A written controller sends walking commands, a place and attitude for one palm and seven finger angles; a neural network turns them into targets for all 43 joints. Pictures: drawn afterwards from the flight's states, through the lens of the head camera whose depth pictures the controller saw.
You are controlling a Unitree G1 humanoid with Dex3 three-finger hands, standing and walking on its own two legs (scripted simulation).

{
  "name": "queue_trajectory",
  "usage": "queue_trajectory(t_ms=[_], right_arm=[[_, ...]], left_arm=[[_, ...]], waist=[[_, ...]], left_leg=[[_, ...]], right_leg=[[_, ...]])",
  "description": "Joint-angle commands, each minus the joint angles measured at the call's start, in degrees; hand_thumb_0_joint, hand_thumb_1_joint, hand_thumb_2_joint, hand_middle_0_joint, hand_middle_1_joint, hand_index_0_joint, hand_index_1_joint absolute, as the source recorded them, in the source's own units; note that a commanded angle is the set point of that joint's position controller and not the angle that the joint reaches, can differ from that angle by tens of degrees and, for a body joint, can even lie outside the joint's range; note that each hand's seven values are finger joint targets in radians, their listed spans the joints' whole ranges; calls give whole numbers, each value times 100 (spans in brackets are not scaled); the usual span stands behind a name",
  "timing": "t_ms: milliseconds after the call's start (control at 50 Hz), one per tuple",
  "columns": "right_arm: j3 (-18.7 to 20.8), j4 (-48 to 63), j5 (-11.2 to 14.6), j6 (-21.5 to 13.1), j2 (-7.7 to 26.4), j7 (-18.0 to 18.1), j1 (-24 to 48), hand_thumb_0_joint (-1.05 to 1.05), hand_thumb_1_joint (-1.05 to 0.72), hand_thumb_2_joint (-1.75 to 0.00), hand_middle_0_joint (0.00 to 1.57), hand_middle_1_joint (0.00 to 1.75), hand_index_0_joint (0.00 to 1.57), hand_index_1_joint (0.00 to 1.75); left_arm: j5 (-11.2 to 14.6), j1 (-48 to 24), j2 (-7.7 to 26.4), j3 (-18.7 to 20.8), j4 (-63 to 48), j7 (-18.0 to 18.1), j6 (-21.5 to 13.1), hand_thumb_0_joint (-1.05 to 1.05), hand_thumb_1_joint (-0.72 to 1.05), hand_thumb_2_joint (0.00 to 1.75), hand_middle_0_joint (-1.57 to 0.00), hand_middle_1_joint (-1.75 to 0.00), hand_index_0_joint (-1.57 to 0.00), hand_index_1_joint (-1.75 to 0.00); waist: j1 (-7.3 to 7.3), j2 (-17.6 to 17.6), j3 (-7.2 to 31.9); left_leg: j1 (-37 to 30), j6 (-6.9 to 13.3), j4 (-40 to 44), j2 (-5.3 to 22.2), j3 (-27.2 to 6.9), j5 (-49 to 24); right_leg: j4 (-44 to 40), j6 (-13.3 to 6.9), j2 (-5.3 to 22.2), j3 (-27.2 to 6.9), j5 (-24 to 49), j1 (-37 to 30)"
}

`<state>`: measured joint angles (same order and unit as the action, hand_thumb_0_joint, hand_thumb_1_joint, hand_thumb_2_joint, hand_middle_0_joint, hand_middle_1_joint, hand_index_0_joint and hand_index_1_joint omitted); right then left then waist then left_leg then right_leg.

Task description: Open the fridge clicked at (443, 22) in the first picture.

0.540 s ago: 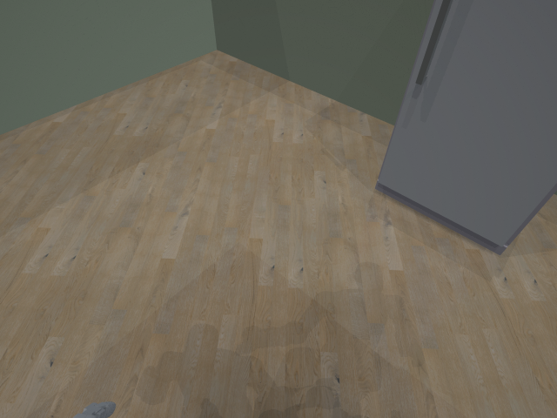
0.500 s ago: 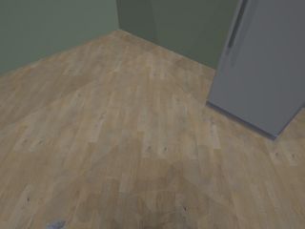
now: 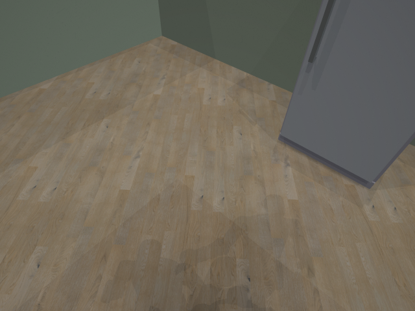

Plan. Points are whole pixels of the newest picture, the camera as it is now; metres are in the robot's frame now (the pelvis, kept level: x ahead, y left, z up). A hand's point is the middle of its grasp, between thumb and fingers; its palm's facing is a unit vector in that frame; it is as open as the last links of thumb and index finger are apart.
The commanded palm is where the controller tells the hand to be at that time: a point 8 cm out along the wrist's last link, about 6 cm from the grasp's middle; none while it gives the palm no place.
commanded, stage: stand and wait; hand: left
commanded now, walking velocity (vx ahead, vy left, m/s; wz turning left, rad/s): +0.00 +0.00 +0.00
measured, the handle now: (329, 13) +1.28 -0.46 +0.10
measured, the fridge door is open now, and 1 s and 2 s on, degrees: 0 0 0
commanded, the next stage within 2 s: look at it before walking up in 0.28 s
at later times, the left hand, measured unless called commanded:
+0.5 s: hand out of the picture +0.07 +0.24 -0.15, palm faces -0.04 -0.94 -0.33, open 7.4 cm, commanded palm none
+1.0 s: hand out of the picture +0.08 +0.24 -0.15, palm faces -0.04 -0.94 -0.34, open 7.4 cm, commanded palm none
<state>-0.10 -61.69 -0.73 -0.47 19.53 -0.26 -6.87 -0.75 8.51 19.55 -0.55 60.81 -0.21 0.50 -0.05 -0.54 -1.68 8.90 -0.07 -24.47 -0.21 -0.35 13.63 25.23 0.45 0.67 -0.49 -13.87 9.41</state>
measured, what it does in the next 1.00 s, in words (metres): stands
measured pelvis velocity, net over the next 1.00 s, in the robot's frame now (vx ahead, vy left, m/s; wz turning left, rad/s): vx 0.00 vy -0.01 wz -0.01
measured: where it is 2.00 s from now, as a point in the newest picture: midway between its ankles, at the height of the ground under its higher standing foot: (214, 289)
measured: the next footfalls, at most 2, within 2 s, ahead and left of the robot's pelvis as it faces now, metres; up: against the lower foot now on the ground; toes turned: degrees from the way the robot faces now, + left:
right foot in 1.68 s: +0.35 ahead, -0.14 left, +0.00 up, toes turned -16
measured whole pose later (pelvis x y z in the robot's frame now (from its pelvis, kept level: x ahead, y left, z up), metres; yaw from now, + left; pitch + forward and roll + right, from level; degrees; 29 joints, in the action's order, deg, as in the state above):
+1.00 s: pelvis +0.00 -0.01 +0.00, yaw +0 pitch -2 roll +0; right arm -0.4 -63.9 -0.5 -0.9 19.7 -0.3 -6.0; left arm -0.8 7.4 19.5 -0.6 62.6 -0.2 -0.1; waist 0.0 -0.1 -1.7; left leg 7.3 -0.7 -20.9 0.5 -0.2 12.1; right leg 22.2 -0.1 0.0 -0.6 -12.5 8.2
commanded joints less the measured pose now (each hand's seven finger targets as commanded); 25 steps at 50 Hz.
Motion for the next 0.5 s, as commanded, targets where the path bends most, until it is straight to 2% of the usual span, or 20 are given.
queue_trajectory(t_ms=[0, 480], right_arm=[[251, 359, 11, -141, 1169, 97, 405, 0, -90, -90, 20, 30, 20, 30], [234, 154, 13, -145, 1193, 82, 331, 0, -90, -90, 20, 30, 20, 30]], left_arm=[[18, -374, 1189, 264, -376, 86, -186, 0, 90, 90, -20, -30, -20, -30], [8, -390, 1195, 256, -243, 76, -191, 0, 90, 90, -20, -30, -20, -30]], waist=[[-3, 44, 316], [3, 55, 206]], left_leg=[[3, 211, 503, 650, -536, -787], [-25, 176, 685, 675, -580, -586]], right_leg=[[-504, -226, 611, -539, 744, -65], [-706, -215, 598, -607, 422, 54]])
